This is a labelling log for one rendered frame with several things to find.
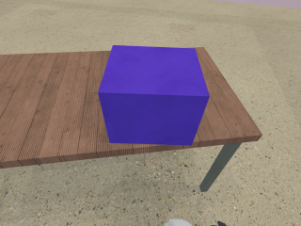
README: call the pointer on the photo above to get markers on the carton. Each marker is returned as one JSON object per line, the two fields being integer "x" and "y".
{"x": 152, "y": 95}

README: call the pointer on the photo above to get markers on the table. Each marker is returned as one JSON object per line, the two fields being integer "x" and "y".
{"x": 50, "y": 112}

